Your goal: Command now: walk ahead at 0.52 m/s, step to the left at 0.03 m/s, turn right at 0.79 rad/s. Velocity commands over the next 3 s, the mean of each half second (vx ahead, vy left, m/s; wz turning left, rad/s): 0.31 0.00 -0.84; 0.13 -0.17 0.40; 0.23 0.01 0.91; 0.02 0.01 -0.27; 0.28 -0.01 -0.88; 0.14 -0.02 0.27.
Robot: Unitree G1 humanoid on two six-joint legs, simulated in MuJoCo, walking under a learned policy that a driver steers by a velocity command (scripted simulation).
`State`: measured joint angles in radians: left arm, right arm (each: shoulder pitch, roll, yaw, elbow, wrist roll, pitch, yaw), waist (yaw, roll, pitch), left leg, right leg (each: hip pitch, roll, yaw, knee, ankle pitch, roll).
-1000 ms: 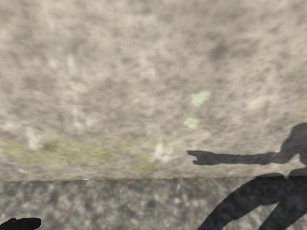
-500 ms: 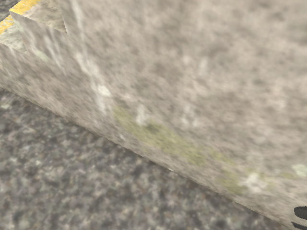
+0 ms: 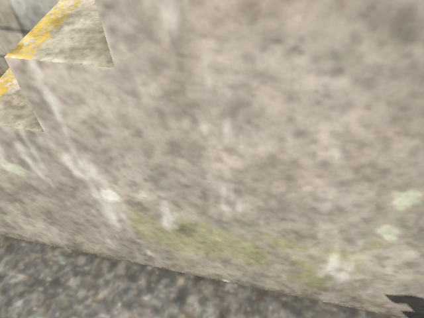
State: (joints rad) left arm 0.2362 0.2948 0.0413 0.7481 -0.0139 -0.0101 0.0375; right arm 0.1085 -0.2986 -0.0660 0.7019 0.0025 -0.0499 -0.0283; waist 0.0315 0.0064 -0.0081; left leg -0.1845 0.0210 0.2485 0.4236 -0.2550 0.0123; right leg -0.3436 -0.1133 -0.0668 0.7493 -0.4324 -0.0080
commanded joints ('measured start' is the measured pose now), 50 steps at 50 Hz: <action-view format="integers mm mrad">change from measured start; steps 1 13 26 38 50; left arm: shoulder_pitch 71 -134 -189 105 32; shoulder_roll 71 218 67 231 122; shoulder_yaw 16 84 20 66 53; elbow -21 -140 -305 -183 -145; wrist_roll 3 -21 62 72 29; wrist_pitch -9 -45 41 59 -55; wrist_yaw -5 37 -36 -36 77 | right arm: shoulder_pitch -130 -219 180 94 -121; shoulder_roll -130 -41 -244 -33 -61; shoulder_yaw -49 21 -62 -22 -36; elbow -81 -232 -5 -38 -199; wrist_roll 10 -6 -13 -57 0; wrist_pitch -31 -58 -21 4 34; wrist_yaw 15 -23 -85 -53 -26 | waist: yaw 44 -45 -91 -28 29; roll -45 -137 40 -230 -123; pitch -40 -94 -158 -75 -31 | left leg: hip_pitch -2 -175 99 -638 -678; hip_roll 234 -145 371 -108 46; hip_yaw -155 -214 -649 -209 -286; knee -29 141 -129 526 773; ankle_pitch -24 100 537 -346 -7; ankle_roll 99 -80 264 -79 -108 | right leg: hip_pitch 96 85 -278 302 272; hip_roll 56 56 114 -170 -234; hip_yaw -74 272 173 349 212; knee -164 -311 415 -398 -561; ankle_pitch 63 728 -55 361 74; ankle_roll -79 -135 111 -180 -129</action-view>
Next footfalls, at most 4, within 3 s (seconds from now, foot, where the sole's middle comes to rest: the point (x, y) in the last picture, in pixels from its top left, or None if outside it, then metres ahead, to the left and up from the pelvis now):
0.04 right None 0.02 -0.11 -0.77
0.34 left None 0.24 0.03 -0.77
0.74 right None -0.02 -0.26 -0.77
1.30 left None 0.02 0.04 -0.77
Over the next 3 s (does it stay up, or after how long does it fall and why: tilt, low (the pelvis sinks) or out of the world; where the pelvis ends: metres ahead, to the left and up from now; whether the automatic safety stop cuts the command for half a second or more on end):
stays up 0.03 -0.20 -0.01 its command is cut before an obstacle from the start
